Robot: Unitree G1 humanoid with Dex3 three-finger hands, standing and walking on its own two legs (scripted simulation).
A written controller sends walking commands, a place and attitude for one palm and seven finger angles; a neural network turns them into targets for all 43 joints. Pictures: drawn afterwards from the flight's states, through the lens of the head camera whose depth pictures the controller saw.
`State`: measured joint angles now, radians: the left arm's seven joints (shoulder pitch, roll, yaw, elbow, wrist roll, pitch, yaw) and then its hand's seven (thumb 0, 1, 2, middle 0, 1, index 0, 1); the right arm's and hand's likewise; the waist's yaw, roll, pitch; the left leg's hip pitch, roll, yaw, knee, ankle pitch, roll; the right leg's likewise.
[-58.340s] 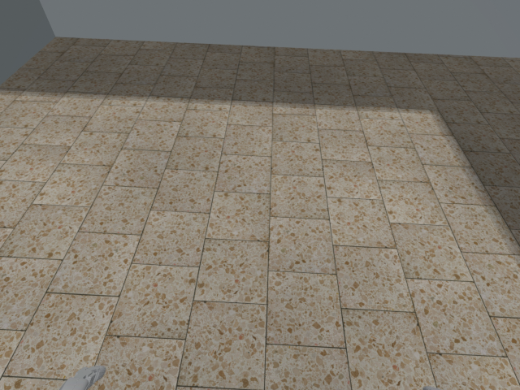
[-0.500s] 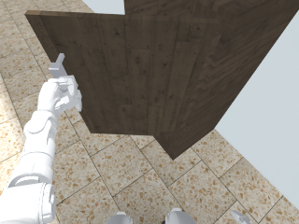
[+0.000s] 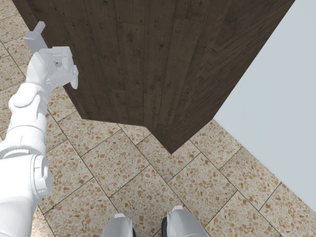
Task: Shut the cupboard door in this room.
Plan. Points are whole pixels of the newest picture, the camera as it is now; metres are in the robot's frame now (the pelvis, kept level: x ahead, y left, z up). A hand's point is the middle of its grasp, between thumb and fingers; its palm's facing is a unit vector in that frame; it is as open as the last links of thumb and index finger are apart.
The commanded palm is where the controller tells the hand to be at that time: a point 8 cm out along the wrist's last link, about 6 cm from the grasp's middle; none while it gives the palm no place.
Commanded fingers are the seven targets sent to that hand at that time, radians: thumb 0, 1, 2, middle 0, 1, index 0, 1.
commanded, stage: push the door shut along its arc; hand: left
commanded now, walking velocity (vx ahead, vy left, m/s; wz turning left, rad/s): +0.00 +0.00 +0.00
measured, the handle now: (48, 52) +0.57 +0.24 +0.08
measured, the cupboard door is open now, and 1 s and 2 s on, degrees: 43 30 25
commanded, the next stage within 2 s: pull the fist back off the door in 1.00 s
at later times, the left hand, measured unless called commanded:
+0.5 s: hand (86, 55) +0.55 +0.14 +0.09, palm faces -0.32 -0.95 -0.01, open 3.0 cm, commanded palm +0.55 +0.18 +0.08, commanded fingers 0.00 0.90 0.90 -1.30 -1.50 -1.30 -1.50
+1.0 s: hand (100, 45) +0.58 +0.11 +0.09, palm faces -0.39 -0.92 -0.01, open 3.4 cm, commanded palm +0.60 +0.13 +0.08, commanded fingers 0.00 0.90 0.90 -1.30 -1.50 -1.30 -1.50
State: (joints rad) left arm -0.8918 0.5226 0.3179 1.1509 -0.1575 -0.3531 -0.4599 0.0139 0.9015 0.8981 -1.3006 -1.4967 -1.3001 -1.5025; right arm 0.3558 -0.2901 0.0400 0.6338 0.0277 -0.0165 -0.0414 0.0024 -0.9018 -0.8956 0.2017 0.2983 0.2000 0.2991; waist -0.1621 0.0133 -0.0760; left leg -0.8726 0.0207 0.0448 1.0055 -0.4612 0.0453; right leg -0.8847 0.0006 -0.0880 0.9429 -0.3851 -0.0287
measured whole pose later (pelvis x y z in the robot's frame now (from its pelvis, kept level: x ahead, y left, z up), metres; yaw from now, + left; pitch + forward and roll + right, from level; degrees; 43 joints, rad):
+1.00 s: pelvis +0.01 +0.00 -0.03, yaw -1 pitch +27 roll -4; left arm -1.34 0.64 0.21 1.33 -0.08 -0.20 -0.51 0.02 1.01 0.99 -1.30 -1.50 -1.30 -1.50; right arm 0.37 -0.28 0.05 0.68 -0.01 -0.05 -0.04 0.00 -0.90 -0.90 0.20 0.30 0.20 0.30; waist -0.26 0.04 -0.08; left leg -1.11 0.04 0.01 1.17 -0.53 0.05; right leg -1.10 0.02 -0.12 1.06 -0.43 -0.03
